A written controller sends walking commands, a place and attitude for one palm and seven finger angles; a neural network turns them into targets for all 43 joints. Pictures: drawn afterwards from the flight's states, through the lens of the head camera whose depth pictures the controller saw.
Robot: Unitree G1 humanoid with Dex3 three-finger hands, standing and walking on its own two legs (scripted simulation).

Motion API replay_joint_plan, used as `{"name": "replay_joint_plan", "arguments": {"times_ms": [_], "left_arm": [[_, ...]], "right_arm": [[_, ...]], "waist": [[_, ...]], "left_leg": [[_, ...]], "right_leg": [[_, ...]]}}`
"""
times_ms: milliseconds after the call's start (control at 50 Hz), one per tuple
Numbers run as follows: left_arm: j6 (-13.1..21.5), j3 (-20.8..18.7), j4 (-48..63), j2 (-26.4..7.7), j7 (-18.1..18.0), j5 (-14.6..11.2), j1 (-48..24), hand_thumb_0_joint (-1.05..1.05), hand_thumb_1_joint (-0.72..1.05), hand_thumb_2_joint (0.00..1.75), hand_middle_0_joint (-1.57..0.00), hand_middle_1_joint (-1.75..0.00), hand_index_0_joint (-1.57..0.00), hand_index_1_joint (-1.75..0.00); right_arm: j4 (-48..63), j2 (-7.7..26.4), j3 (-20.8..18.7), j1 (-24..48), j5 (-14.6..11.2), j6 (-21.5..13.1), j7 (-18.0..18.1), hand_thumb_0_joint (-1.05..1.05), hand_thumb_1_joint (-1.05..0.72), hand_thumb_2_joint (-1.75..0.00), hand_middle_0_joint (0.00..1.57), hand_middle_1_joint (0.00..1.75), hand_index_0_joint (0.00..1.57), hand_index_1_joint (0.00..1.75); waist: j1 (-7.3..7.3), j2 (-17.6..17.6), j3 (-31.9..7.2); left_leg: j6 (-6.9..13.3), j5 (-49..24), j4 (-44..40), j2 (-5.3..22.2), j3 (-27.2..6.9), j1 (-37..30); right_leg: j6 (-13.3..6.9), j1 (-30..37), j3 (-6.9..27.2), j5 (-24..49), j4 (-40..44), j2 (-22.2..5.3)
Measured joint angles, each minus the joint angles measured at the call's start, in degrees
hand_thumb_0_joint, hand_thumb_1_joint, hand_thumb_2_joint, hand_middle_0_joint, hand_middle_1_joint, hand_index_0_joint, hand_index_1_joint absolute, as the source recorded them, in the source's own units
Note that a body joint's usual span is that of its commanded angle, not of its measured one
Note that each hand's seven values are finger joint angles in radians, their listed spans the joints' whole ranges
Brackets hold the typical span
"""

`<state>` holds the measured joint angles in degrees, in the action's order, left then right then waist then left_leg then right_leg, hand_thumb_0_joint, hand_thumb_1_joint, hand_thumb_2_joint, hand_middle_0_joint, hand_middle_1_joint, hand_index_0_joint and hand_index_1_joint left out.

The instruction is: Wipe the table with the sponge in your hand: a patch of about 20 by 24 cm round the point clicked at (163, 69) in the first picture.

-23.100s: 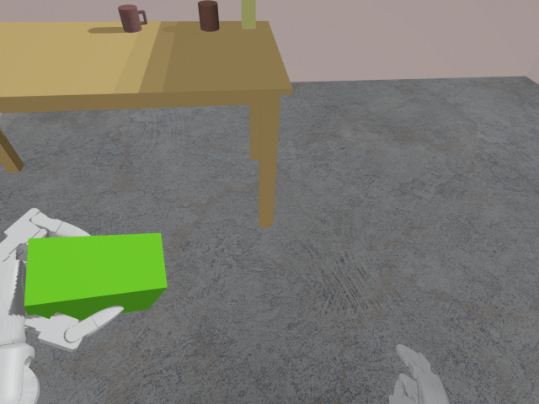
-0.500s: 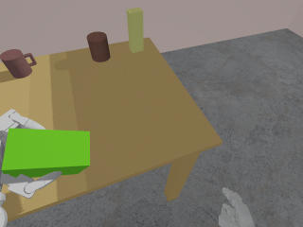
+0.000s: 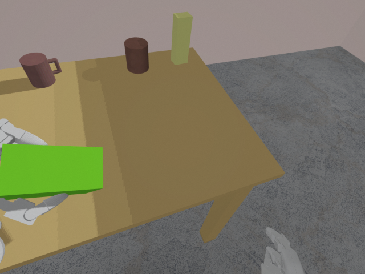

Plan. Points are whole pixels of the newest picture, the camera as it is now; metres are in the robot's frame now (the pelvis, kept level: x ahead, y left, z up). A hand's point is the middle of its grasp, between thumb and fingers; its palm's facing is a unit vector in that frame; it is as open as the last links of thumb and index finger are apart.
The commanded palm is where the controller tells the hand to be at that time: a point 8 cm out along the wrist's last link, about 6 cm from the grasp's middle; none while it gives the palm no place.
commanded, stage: come to a stop and stand still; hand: left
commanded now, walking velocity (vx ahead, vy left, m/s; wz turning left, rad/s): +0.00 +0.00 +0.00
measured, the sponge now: (67, 172) +0.24 +0.22 +0.14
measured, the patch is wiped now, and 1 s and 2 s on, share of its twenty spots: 0.00 0.00 0.00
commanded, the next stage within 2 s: look again from close up in 0.42 s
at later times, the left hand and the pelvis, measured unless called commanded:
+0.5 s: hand (21, 176) +0.21 +0.27 +0.16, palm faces +0.39 -0.84 -0.37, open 10.6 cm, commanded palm +0.15 +0.30 +0.18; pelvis +0.00 +0.02 +0.00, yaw +1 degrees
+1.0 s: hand (45, 175) +0.22 +0.24 +0.16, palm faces +0.36 -0.85 -0.39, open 10.6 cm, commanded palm +0.16 +0.28 +0.18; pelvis +0.01 +0.00 +0.01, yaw +1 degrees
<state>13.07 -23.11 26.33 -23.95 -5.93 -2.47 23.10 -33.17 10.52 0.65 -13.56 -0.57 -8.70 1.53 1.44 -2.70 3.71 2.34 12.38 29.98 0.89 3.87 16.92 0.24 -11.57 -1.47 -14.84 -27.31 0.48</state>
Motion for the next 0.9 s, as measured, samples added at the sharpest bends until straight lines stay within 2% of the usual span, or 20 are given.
{"name": "replay_joint_plan", "arguments": {"times_ms": [80,160,240,360,540,900], "left_arm": [[-1.0,0.7,-0.8,2.8,-0.8,0.8,-2.6,-0.02,-0.54,1.02,-0.65,-1.36,-0.69,-1.35],[-1.5,3.1,0.4,4.3,-0.5,1.5,-1.7,-0.02,-0.54,1.02,-0.65,-1.36,-0.69,-1.35],[-1.5,4.0,0.8,3.3,0.0,1.6,-0.3,-0.02,-0.54,1.02,-0.65,-1.36,-0.69,-1.35],[-1.6,2.8,0.8,1.7,-0.1,1.3,0.1,-0.02,-0.54,1.02,-0.65,-1.36,-0.69,-1.35],[-1.6,3.4,0.3,2.7,-0.3,1.4,1.0,-0.02,-0.54,1.02,-0.65,-1.36,-0.69,-1.35],[-2.4,4.0,-0.3,2.8,-0.4,0.7,2.3,-0.02,-0.54,1.02,-0.65,-1.36,-0.69,-1.35]], "right_arm": [[-0.4,-0.9,1.2,0.7,0.1,-0.8,-0.8,0.01,-0.90,-0.90,0.20,0.30,0.20,0.30],[-0.3,-1.8,2.2,1.8,0.4,-1.0,-1.3,0.01,-0.90,-0.90,0.20,0.30,0.20,0.30],[0.1,-2.2,2.5,2.7,0.6,-0.6,-1.1,0.01,-0.90,-0.90,0.20,0.30,0.20,0.30],[0.6,-1.2,2.1,2.9,0.5,-0.2,-0.7,0.01,-0.90,-0.90,0.20,0.30,0.20,0.30],[0.0,0.7,0.9,1.9,0.2,0.5,-0.2,0.01,-0.90,-0.90,0.20,0.30,0.20,0.30],[-0.8,1.1,0.6,1.3,0.0,1.2,0.4,0.01,-0.90,-0.90,0.20,0.30,0.20,0.30]], "waist": [[0.75,0.4,0.0],[0.58,0.7,-0.1],[0.17,0.6,-0.1],[0.12,0.6,0.0],[-0.04,1.4,-0.6],[-0.82,2.7,-1.2]], "left_leg": [[0.8,-0.6,-1.1,-0.9,0.1,-0.5],[1.3,-0.9,-1.7,-1.2,0.1,-0.9],[1.5,-1.2,-2.3,-1.4,0.2,-1.2],[1.6,-1.8,-3.2,-1.7,0.1,-1.6],[1.4,-2.2,-4.0,-1.6,-0.1,-1.9],[0.0,-2.2,-4.4,-0.3,-0.7,-2.1]], "right_leg": [[0.7,0.7,0.0,0.7,1.2,-0.8],[1.2,1.5,0.0,1.4,2.8,-1.1],[1.5,2.1,0.0,2.0,3.9,-1.3],[1.5,2.5,-0.1,2.5,4.7,-1.5],[1.6,2.9,-0.3,3.0,5.6,-1.4],[0.2,3.2,-0.7,2.9,6.2,0.0]]}}
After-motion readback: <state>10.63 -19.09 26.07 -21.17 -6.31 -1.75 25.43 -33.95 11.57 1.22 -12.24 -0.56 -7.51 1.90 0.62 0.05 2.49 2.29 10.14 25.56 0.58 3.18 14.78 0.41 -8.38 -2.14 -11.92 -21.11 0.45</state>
